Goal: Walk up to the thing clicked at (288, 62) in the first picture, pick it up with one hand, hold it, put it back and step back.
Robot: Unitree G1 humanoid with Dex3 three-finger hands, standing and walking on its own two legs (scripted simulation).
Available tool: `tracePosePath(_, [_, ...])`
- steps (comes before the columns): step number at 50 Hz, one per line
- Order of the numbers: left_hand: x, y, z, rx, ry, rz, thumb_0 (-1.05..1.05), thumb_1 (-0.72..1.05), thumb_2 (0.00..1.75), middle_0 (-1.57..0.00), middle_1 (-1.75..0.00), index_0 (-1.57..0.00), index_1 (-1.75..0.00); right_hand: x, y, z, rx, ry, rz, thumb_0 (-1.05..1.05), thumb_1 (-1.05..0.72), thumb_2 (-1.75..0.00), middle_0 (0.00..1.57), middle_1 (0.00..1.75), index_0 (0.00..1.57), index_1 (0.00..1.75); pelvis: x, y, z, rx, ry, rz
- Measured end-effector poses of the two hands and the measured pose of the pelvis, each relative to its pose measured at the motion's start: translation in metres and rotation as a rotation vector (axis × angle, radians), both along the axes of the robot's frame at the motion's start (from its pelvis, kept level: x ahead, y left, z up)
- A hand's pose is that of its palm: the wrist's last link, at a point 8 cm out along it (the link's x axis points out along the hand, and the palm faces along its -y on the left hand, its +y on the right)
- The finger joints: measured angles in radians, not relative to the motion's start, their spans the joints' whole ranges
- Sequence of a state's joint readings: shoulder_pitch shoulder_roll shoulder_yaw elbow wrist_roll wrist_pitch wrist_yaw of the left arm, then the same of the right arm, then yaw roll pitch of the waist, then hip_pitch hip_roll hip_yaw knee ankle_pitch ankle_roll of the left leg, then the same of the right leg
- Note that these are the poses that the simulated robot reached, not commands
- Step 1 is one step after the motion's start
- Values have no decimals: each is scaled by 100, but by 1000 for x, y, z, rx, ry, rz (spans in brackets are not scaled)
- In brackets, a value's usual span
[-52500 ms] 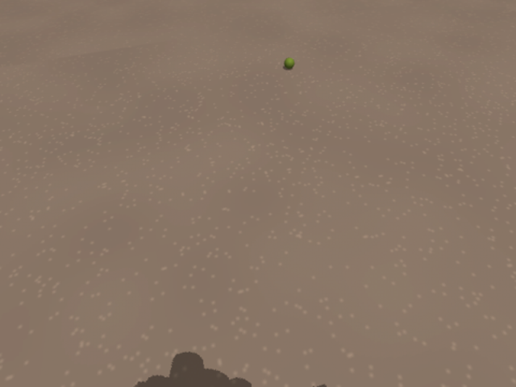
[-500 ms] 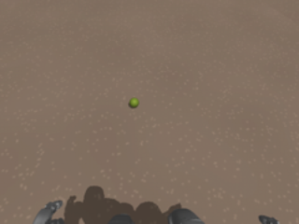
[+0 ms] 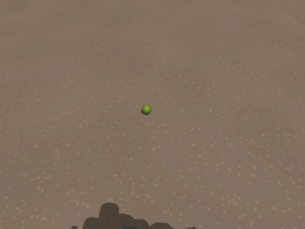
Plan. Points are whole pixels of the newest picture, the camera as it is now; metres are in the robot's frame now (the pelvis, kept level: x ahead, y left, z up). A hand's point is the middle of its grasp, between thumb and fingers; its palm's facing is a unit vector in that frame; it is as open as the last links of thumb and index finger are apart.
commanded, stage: step back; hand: left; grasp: from above
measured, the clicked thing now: (146, 109) +1.06 +0.15 -0.72
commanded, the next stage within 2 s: stand in 0.52 s
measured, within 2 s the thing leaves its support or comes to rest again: neither
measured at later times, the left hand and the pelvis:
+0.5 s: hand (78, 225) +0.14 +0.25 -0.14, palm faces +0.04 -0.93 -0.36, open 7.4 cm; pelvis +0.04 -0.01 +0.00, yaw +2 degrees
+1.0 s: hand (77, 228) +0.13 +0.25 -0.13, palm faces +0.01 -0.94 -0.34, open 7.4 cm; pelvis +0.05 -0.01 +0.02, yaw +1 degrees
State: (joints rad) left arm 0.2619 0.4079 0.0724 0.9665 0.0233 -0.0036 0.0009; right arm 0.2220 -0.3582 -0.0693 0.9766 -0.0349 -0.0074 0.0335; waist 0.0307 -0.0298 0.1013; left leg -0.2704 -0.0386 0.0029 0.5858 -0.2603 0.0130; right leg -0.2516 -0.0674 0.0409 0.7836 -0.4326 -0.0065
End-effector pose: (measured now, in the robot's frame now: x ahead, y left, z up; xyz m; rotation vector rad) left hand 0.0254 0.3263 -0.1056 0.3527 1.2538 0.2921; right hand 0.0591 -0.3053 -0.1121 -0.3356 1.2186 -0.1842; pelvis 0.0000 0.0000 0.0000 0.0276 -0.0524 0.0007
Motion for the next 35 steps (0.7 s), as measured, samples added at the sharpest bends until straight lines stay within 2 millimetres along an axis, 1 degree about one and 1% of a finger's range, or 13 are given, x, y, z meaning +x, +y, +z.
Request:
tracePosePath(2, [10,1,0,-9,0,-11,1,90,90,-21,-30,-20,-30,1,5,5,4,-24,-8,1,-90,-90,20,30,20,30,2,2,3,-20,0,4])
tracePosePath(5, [29,-1,3,-22,-34,-39,1,90,90,-21,-30,-20,-30,2,6,13,-2,-37,-23,1,-90,-90,21,30,20,30,7,2,7,-27,-1,-5])
tracePosePath(9, [54,-8,5,-31,-73,-65,1,90,90,-21,-30,-20,-30,6,-3,15,-15,-40,-34,1,-90,-90,21,30,20,30,14,-4,8,-26,-2,-7])
tracePosePath(12, [69,-17,2,-20,-99,-70,1,90,90,-21,-30,-20,-30,14,-15,8,-19,-36,-43,1,-90,-90,21,30,20,30,20,-12,2,-22,-4,-10])
tracePosePath(15, [76,-29,0,-16,-114,-59,1,90,90,-21,-30,-20,-30,27,-21,-2,-18,-27,-48,1,-90,-90,20,30,20,30,26,-18,-3,-48,-10,3])
tracePosePath(18, [82,-38,1,-31,-119,-52,1,90,90,-21,-30,-20,-30,39,-18,-5,-6,-18,-33,1,-90,-90,20,30,20,30,32,-18,-1,-33,0,7])
tracePosePath(20, [88,-40,2,-40,-125,-48,1,90,90,-21,-30,-20,-30,45,-16,-6,-1,-12,-19,1,-90,-90,20,30,20,30,36,-16,0,-29,9,17])
tracePosePath(24, [102,-35,-1,-55,-138,-39,1,90,90,-21,-30,-21,-30,53,-7,-8,-10,5,3,1,-90,-90,20,30,20,30,41,-8,-1,-25,17,35])
tracePosePath(27, [110,-30,-2,-67,-137,-21,1,90,90,-21,-30,-21,-30,55,2,-4,-10,14,6,1,-90,-90,20,30,20,30,45,-4,2,-9,16,24])
tracePosePath(31, [116,-27,-2,-86,-118,-26,1,90,90,-21,-30,-20,-30,64,11,6,-2,-1,1,1,-90,-90,20,30,20,30,50,-1,9,-24,12,14])
tracePosePath(35, [118,-27,-2,-97,-98,-35,1,90,90,-21,-30,-20,-30,76,14,14,-1,-37,0,1,-90,-90,20,30,20,30,53,0,13,-25,4,9])
